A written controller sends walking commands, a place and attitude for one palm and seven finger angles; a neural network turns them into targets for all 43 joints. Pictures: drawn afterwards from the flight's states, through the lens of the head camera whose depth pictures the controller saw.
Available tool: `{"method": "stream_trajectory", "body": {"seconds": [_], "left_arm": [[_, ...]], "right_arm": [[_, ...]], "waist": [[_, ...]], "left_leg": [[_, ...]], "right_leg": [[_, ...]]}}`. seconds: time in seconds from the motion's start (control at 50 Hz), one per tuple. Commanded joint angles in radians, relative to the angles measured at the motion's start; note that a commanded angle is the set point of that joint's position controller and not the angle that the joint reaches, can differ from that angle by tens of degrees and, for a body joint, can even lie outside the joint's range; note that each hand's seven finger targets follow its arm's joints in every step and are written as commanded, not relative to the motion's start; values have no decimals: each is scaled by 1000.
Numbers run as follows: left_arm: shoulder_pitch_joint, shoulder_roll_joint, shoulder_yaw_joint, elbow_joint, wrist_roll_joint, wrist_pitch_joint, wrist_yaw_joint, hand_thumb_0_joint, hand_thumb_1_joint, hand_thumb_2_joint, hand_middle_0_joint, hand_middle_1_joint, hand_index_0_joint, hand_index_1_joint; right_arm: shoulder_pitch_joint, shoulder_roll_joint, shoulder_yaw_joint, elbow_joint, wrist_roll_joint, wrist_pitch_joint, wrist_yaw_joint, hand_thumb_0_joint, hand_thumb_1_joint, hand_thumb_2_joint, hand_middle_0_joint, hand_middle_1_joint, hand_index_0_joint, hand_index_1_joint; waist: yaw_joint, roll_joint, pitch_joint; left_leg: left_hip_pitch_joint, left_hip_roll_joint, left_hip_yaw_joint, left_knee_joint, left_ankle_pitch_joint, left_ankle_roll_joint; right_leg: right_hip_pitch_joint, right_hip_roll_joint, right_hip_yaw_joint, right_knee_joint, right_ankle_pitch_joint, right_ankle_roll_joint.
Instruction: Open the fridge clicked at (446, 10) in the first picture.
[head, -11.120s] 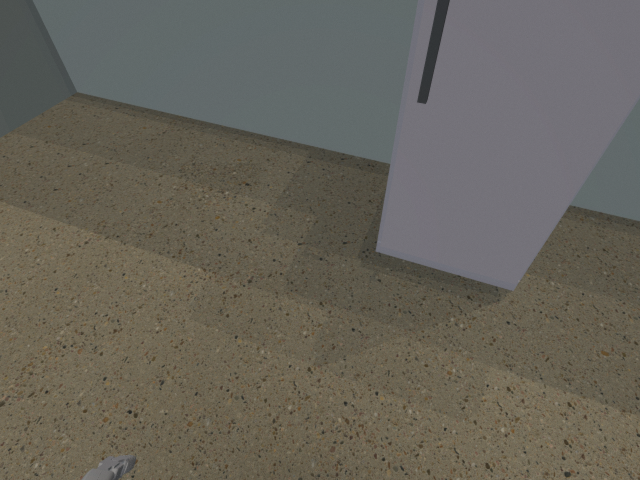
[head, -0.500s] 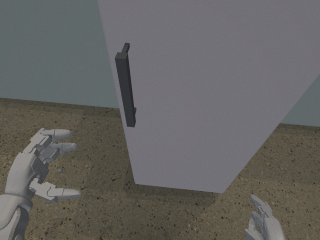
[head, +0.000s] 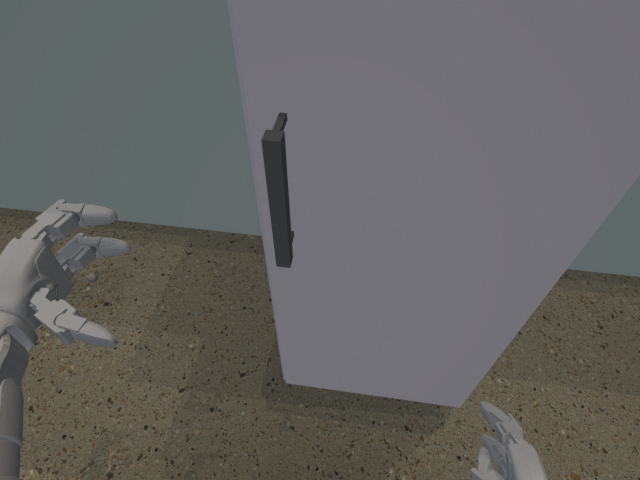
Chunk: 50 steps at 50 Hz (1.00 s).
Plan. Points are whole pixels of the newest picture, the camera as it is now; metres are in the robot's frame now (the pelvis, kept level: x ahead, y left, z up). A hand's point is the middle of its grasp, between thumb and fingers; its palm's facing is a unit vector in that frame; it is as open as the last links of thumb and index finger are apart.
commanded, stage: raise the hand to about handle height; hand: left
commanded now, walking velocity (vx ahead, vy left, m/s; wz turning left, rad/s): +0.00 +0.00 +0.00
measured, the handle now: (283, 197) +0.47 +0.10 +0.10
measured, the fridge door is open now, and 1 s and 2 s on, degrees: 0 0 0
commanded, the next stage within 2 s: move the hooked fingers beside the handle in 0.44 s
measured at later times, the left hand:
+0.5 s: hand (131, 289) +0.28 +0.24 +0.13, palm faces +0.01 -1.00 -0.07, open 14.0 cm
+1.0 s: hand (164, 259) +0.32 +0.22 +0.12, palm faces -0.01 -1.00 -0.04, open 14.0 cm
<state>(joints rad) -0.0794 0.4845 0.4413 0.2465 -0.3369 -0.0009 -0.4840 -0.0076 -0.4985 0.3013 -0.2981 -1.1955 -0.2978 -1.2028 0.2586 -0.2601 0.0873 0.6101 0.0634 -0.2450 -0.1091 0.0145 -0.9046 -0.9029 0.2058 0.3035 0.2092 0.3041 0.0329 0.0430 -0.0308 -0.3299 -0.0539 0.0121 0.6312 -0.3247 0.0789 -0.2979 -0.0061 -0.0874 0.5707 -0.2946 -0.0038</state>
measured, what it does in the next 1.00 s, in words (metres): stands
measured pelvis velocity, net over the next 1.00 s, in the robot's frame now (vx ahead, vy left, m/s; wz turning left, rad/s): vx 0.00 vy -0.04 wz -0.03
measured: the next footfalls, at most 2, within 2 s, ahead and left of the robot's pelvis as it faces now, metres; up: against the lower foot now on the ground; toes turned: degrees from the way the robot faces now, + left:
none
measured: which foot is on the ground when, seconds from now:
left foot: down 0.00-1.00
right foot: down 0.00-1.00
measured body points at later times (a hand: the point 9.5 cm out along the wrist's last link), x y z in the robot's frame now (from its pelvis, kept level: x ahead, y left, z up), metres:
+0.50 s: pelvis +0.00 -0.03 +0.00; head +0.00 -0.04 +0.45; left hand +0.27 +0.29 +0.13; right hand +0.18 -0.27 -0.07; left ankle +0.00 +0.06 -0.73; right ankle +0.00 -0.12 -0.73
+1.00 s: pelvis +0.00 -0.04 +0.00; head +0.01 -0.05 +0.45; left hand +0.32 +0.28 +0.13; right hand +0.15 -0.29 -0.08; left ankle +0.00 +0.06 -0.73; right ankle +0.00 -0.12 -0.73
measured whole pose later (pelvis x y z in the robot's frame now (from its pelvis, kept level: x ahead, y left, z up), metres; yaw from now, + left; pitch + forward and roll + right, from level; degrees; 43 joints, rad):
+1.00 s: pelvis +0.00 -0.04 +0.00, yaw -1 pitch +3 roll -1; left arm -0.18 0.45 0.43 0.42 -0.33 -0.05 -0.48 -0.01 -0.50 0.30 -0.30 -1.20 -0.30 -1.20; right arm 0.27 -0.28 0.05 0.62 0.07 -0.22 -0.11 0.01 -0.91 -0.90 0.20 0.30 0.21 0.30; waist -0.01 0.04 -0.04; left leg -0.36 -0.01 0.02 0.63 -0.33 0.03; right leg -0.35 0.03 -0.08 0.60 -0.31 -0.05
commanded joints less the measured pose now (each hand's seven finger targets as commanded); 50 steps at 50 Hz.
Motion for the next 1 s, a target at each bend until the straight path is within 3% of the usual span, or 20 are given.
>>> {"method": "stream_trajectory", "body": {"seconds": [0.0, 0.08, 0.16, 0.18, 0.22, 0.26, 0.32, 0.36, 0.44, 0.46, 0.62, 0.64, 0.66, 0.7, 0.72, 0.74, 0.76, 0.82, 0.86, 0.98], "left_arm": [[-190, 203, 51, -183, -33, -27, -32, 0, -500, 300, -300, -1200, -300, -1200], [-177, 264, 130, -278, -48, -88, -6, 0, -500, 300, -300, -1200, -300, -1200], [-158, 275, 157, -274, -42, -113, 31, 0, -500, 300, -300, -1200, -300, -1200], [-172, 255, 142, -275, -38, -110, 34, 0, -500, 300, -300, -1200, -300, -1200], [-179, 231, 118, -255, -33, -100, 37, 0, -500, 300, -300, -1200, -300, -1200], [-177, 207, 84, -220, -28, -83, 27, 0, -500, 300, -300, -1200, -300, -1200], [-199, 199, 65, -217, -30, -74, 8, 0, -500, 300, -300, -1200, -300, -1200], [-193, 218, 76, -200, -33, -77, 2, 0, -500, 300, -300, -1200, -300, -1200], [-195, 236, 109, -232, -47, -106, 4, 0, -500, 300, -300, -1200, -300, -1200], [-183, 256, 125, -217, -47, -108, 6, 0, -500, 300, -300, -1200, -300, -1200], [-263, 230, 83, -158, -35, -98, 7, 0, -500, 300, -300, -1200, -300, -1200], [-275, 236, 83, -152, -33, -100, 8, 0, -500, 300, -300, -1200, -300, -1200], [-289, 246, 81, -132, -31, -100, 7, 0, -500, 300, -300, -1200, -300, -1200], [-324, 224, 63, -115, -36, -108, 1, 0, -500, 300, -300, -1200, -300, -1200], [-331, 249, 81, -102, -32, -113, 4, 0, -500, 300, -300, -1200, -300, -1200], [-358, 223, 51, -98, -31, -116, 1, 0, -500, 300, -300, -1200, -300, -1200], [-368, 256, 75, -90, -30, -120, 4, 0, -500, 300, -300, -1200, -300, -1200], [-365, 259, 81, -76, -22, -122, 8, 0, -500, 300, -300, -1200, -300, -1200], [-322, 284, 106, -36, -20, -116, 15, 0, -500, 300, -300, -1200, -300, -1200], [-341, 285, 119, -4, -19, -115, 21, 0, -500, 300, -300, -1200, -300, -1200]], "right_arm": [[-98, -147, -70, -175, 5, -59, -6, 0, -900, -900, 200, 300, 200, 300], [-100, -145, -75, -178, -6, -67, 7, 0, -900, -900, 200, 300, 200, 300], [-89, -142, -78, -161, -8, -68, 7, 0, -900, -900, 200, 300, 200, 300], [-94, -138, -77, -161, -5, -67, 5, 0, -900, -900, 200, 300, 200, 300], [-90, -136, -79, -155, 0, -64, -2, 0, -900, -900, 200, 300, 200, 300], [-85, -141, -79, -151, 1, -60, -6, 0, -900, -900, 200, 300, 200, 300], [-96, -143, -81, -154, 6, -60, -14, 0, -900, -900, 200, 300, 200, 300], [-97, -145, -79, -151, 3, -58, -14, 0, -900, -900, 200, 300, 200, 300], [-107, -138, -79, -157, 4, -64, -15, 0, -900, -900, 200, 300, 200, 300], [-105, -139, -78, -152, 1, -62, -12, 0, -900, -900, 200, 300, 200, 300], [-103, -137, -77, -144, 11, -54, -23, 0, -900, -900, 200, 300, 200, 300], [-100, -137, -78, -146, 11, -54, -25, 0, -900, -900, 200, 300, 200, 300], [-92, -142, -79, -140, 10, -50, -26, 0, -900, -900, 200, 300, 200, 300], [-92, -139, -80, -140, 12, -51, -29, 0, -900, -900, 200, 300, 200, 300], [-88, -144, -81, -135, 13, -50, -30, 0, -900, -900, 200, 300, 200, 300], [-93, -140, -78, -137, 14, -50, -30, 0, -900, -900, 200, 300, 200, 300], [-84, -144, -81, -132, 13, -47, -29, 0, -900, -900, 200, 300, 200, 300], [-84, -140, -81, -139, 13, -47, -26, 0, -900, -900, 200, 300, 200, 300], [-75, -145, -83, -139, 10, -40, -21, 0, -900, -900, 200, 300, 200, 300], [-67, -147, -84, -150, 10, -26, -9, 0, -900, -900, 200, 300, 200, 300]], "waist": [[-2, 33, -181], [15, 42, -239], [19, 59, -205], [13, 98, -184], [2, 105, -172], [-7, 51, -147], [-17, 55, -156], [-15, 14, -149], [-6, 33, -198], [-1, 2, -189], [-24, 56, -159], [-24, 44, -166], [-30, -14, -164], [-37, -15, -175], [-32, -1, -182], [-38, 26, -180], [-33, -4, -201], [-22, 37, -228], [-11, -14, -231], [-10, -17, -222]], "left_leg": [[133, 72, -136, -130, 252, -81], [158, 70, -123, -123, 310, -83], [145, 70, -103, -123, 321, -80], [140, 68, -99, -130, 310, -81], [140, 65, -91, -131, 284, -74], [118, 67, -86, -129, 244, -60], [115, 60, -81, -123, 211, -49], [98, 60, -75, -113, 204, -43], [106, 52, -70, -102, 230, -42], [89, 54, -63, -95, 229, -40], [67, 49, -51, -89, 198, -38], [64, 48, -53, -87, 186, -37], [52, 53, -51, -80, 190, -34], [47, 49, -49, -75, 181, -32], [43, 49, -50, -76, 183, -34], [49, 46, -47, -73, 173, -34], [47, 50, -49, -67, 186, -34], [51, 46, -45, -68, 213, -35], [28, 50, -41, -63, 233, -34], [-5, 49, -33, -64, 231, -34]], "right_leg": [[-17, 20, 13, -53, 141, -34], [23, 23, 18, -52, 183, -36], [29, 23, 20, -58, 199, -37], [22, 22, 20, -59, 192, -37], [12, 18, 23, -68, 184, -34], [11, 18, 28, -79, 167, -33], [8, 15, 37, -83, 156, -28], [21, 12, 48, -89, 157, -28], [47, 10, 53, -76, 195, -24], [58, 8, 63, -80, 199, -23], [34, 0, 76, -83, 182, -14], [32, 0, 78, -84, 166, -13], [38, 0, 85, -85, 170, -10], [40, -5, 97, -84, 173, -5], [42, -4, 91, -81, 170, -7], [27, -6, 95, -81, 160, -8], [49, -7, 100, -75, 171, -9], [64, -10, 96, -63, 213, -10], [84, -11, 99, -57, 245, -8], [79, -12, 105, -46, 269, -6]]}}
